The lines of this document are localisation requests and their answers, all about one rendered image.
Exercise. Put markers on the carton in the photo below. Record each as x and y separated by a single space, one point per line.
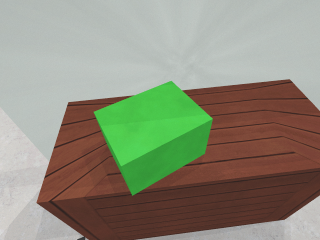
154 133

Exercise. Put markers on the pedestal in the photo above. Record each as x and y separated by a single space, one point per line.
261 164

